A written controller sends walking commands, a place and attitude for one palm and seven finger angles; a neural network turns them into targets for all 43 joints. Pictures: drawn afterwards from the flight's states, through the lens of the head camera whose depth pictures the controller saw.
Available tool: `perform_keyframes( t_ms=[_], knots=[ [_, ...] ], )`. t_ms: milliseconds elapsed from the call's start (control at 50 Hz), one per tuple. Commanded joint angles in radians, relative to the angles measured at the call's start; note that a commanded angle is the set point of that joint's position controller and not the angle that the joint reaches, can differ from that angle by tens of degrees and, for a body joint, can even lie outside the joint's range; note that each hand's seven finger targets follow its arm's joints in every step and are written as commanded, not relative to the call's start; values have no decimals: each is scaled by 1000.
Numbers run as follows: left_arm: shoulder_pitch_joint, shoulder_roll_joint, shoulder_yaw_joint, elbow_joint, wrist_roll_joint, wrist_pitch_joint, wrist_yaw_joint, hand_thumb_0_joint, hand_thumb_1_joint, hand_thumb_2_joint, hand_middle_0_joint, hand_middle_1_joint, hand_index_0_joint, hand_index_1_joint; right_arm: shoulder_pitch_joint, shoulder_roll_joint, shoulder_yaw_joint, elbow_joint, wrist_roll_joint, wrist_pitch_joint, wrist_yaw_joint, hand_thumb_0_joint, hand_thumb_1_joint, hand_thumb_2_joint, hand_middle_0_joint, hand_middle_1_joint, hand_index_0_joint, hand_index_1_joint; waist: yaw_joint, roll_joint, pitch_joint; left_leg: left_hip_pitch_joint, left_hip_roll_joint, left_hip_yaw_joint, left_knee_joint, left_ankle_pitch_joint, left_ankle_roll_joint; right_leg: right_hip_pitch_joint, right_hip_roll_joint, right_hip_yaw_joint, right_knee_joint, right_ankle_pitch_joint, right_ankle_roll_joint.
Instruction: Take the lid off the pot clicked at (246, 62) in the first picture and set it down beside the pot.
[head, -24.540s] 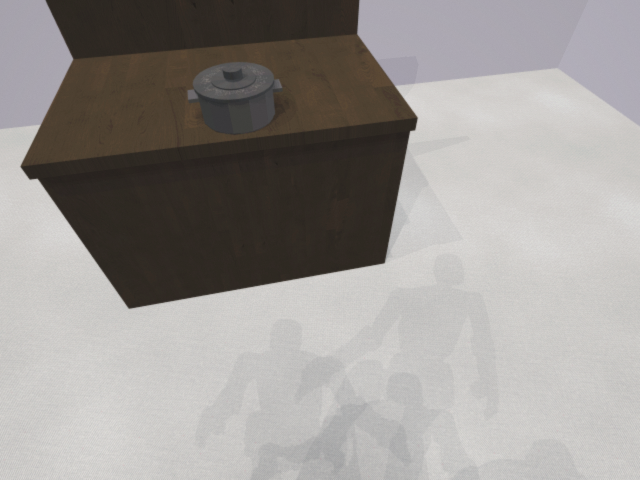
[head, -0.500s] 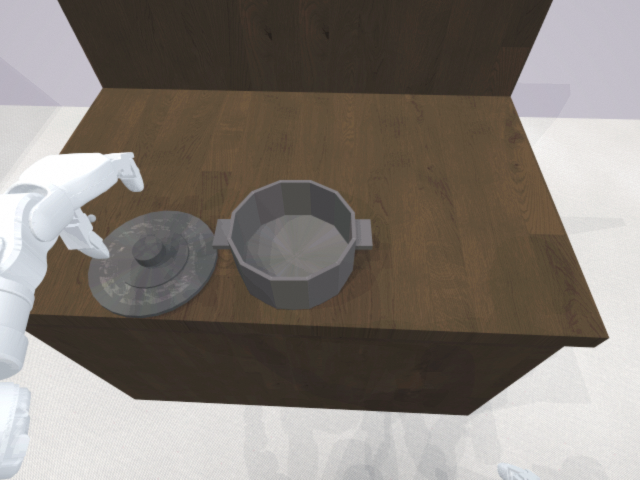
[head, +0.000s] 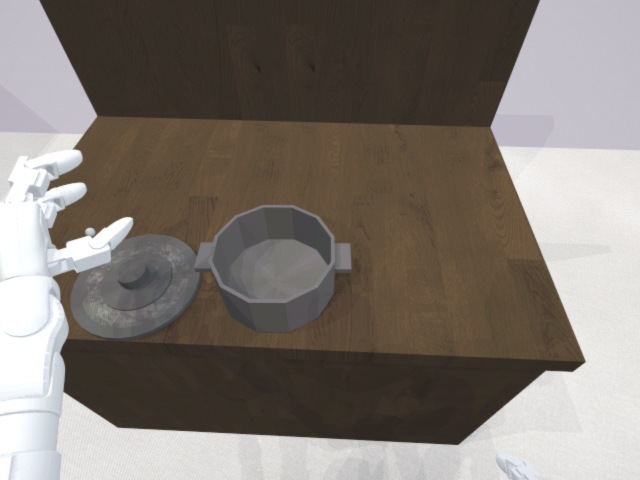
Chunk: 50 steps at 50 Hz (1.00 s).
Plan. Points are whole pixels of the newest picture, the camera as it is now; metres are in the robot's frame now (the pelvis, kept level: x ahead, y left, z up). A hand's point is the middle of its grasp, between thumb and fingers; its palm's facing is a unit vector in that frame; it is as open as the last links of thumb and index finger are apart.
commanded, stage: draw the hand back to the body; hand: left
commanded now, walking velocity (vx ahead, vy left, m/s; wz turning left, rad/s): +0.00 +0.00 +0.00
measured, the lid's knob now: (132, 274) +0.42 +0.34 -0.05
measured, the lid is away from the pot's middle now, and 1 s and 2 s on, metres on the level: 0.24 0.24 0.24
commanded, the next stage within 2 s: step back with the hand held close in 1.30 s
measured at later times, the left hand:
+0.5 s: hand (73, 305) +0.24 +0.25 +0.15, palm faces +0.46 -0.83 -0.31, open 7.8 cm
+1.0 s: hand (59, 385) +0.17 +0.23 +0.15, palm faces +0.40 -0.83 -0.39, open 7.4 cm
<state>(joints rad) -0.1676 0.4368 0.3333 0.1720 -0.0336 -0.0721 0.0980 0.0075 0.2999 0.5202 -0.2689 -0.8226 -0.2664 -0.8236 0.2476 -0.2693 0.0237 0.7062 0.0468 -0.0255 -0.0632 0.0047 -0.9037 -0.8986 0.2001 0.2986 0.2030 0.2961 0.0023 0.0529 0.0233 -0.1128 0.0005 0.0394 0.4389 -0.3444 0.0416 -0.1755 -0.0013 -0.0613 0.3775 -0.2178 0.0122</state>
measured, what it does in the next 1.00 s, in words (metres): stands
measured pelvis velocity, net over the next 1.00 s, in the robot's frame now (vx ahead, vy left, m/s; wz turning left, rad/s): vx -0.04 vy -0.02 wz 0.00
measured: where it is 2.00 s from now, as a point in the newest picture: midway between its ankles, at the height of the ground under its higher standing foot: outside the picture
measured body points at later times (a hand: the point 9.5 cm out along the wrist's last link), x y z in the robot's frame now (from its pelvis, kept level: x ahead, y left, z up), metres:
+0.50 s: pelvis -0.03 -0.03 +0.00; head -0.03 -0.04 +0.45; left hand +0.21 +0.30 +0.17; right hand +0.16 -0.25 -0.09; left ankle -0.07 +0.08 -0.74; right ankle -0.01 -0.13 -0.74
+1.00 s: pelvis -0.04 -0.02 +0.00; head -0.05 -0.04 +0.45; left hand +0.14 +0.27 +0.18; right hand +0.15 -0.25 -0.09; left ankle -0.07 +0.08 -0.74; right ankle -0.01 -0.13 -0.74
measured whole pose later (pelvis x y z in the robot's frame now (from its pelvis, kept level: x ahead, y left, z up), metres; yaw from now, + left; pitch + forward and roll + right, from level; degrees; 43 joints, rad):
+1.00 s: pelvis -0.04 -0.02 +0.00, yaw +0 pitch -4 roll -1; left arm 0.40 0.35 0.29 -0.37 -0.06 -0.09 0.11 0.02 0.89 0.90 -0.21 -0.30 -0.21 -0.30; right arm 0.18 -0.25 0.03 0.67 0.03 -0.13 -0.07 0.01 -0.90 -0.90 0.20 0.30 0.20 0.30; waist 0.05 0.07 0.03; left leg -0.08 0.01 0.04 0.47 -0.32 0.02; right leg -0.15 0.01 -0.06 0.41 -0.19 -0.01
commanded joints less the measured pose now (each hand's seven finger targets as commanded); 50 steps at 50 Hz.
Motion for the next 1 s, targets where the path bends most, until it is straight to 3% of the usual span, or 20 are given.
perform_keyframes(
  t_ms=[0,40,80,100,140,240,320,340,380,420,500,540,600,660,740,820,940,980],
  knots=[
    [-186,252,103,-261,-16,-55,18,0,485,635,-240,-665,-240,-665,-68,-133,-53,-131,-2,-54,-6,0,-900,-900,200,300,200,300,11,13,-281,84,76,-33,6,639,-19,136,-47,17,21,480,-56],
    [-220,256,95,-301,-18,-55,18,0,524,660,-237,-630,-237,-630,-88,-134,-51,-130,1,-54,-9,0,-900,-900,200,300,200,300,3,13,-254,69,71,-33,-2,582,-16,129,-47,21,23,464,-56],
    [-180,245,99,-329,-21,-55,23,0,564,686,-233,-595,-233,-595,-98,-126,-50,-137,1,-63,-11,0,-900,-900,200,300,200,300,15,41,-269,83,66,-30,-8,570,-12,139,-48,18,21,452,-55],
    [-137,228,91,-314,-23,-50,22,0,583,698,-231,-578,-231,-578,-103,-125,-49,-138,0,-66,-10,0,-900,-900,200,300,200,300,17,19,-255,73,64,-26,-7,558,-9,140,-49,17,18,457,-54],
    [-128,253,113,-347,-27,-52,24,0,623,723,-227,-543,-227,-543,-114,-127,-49,-136,1,-68,-10,0,-900,-900,200,300,200,300,15,8,-238,60,63,-27,-11,512,-9,141,-49,22,17,442,-55],
    [-80,217,98,-368,-34,-49,24,0,722,786,-217,-456,-217,-456,-143,-120,-43,-147,2,-78,-12,0,-900,-900,200,300,200,300,15,2,-182,41,56,-22,-28,404,-6,112,-48,21,3,364,-54],
    [-24,205,105,-406,-41,-50,24,0,801,837,-210,-387,-210,-387,-162,-112,-38,-161,1,-87,-14,0,-900,-900,200,300,200,300,29,-9,-179,38,52,-21,-37,343,0,108,-48,21,-6,310,-53],
    [-12,205,103,-404,-42,-49,23,0,821,850,-208,-369,-208,-369,-167,-113,-38,-160,0,-87,-13,0,-900,-900,200,300,200,300,22,-10,-162,32,51,-21,-35,324,-1,98,-48,26,-12,296,-52],
    [-6,190,94,-427,-43,-51,23,0,860,875,-204,-335,-204,-335,-176,-106,-33,-167,-1,-93,-14,0,-900,-900,200,300,200,300,26,17,-158,33,49,-20,-43,301,-1,92,-46,27,-18,268,-54],
    [9,181,89,-446,-44,-52,24,0,900,900,-200,-300,-200,-300,-185,-105,-32,-172,-2,-100,-15,0,-900,-900,200,300,200,300,29,-9,-149,30,52,-24,-45,280,0,87,-47,26,-23,240,-53],
    [47,171,82,-515,-43,-63,25,0,900,900,-200,-300,-200,-300,-198,-97,-28,-180,-5,-116,-15,0,-900,-900,200,300,200,300,33,40,-148,36,48,-27,-53,237,-1,81,-48,31,-35,186,-55],
    [87,184,95,-544,-42,-65,28,0,900,900,-200,-300,-200,-300,-199,-98,-29,-181,-5,-126,-11,0,-900,-900,200,300,200,300,36,29,-139,30,50,-33,-53,239,-3,82,-47,35,-35,182,-57],
    [151,144,72,-523,-43,-62,24,0,900,900,-200,-300,-200,-300,-204,-97,-29,-183,-9,-130,-13,0,-900,-900,200,300,200,300,37,-16,-107,12,51,-33,-56,207,0,64,-47,32,-43,143,-53],
    [207,146,78,-582,-40,-72,22,0,900,900,-200,-300,-200,-300,-208,-95,-28,-191,-10,-139,-13,0,-900,-900,200,300,200,300,41,17,-118,15,48,-35,-65,194,-2,66,-44,35,-41,120,-54],
    [270,164,98,-655,-40,-78,26,0,900,900,-200,-300,-200,-300,-209,-95,-32,-193,-14,-150,-11,0,-900,-900,200,300,200,300,46,-6,-111,11,54,-43,-54,198,-4,65,-49,42,-41,121,-56],
    [349,120,66,-701,-37,-78,22,0,900,900,-200,-300,-200,-300,-211,-91,-32,-201,-17,-157,-10,0,-900,-900,200,300,200,300,48,12,-95,9,58,-41,-54,203,-5,53,-52,40,-38,121,-57],
    [477,127,85,-782,-35,-80,25,0,900,900,-200,-300,-200,-300,-206,-88,-36,-207,-23,-166,-9,0,-900,-900,200,300,200,300,51,0,-88,4,59,-47,-44,211,-7,48,-50,49,-28,126,-59],
    [523,102,72,-786,-36,-76,23,0,900,900,-200,-300,-200,-300,-204,-83,-35,-212,-24,-164,-8,0,-900,-900,200,300,200,300,53,6,-80,-4,59,-46,-44,210,-8,43,-50,48,-27,125,-59]
  ],
)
